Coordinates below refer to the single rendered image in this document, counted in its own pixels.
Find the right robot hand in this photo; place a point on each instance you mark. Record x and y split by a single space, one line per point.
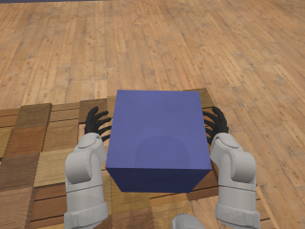
219 124

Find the robot left forearm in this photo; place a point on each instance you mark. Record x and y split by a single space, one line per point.
86 207

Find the left robot hand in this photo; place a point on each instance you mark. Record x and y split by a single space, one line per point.
92 125

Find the robot right forearm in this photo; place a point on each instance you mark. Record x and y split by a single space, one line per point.
236 206

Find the carton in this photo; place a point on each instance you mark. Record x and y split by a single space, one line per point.
158 142

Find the robot right thigh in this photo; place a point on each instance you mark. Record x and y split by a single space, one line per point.
186 221

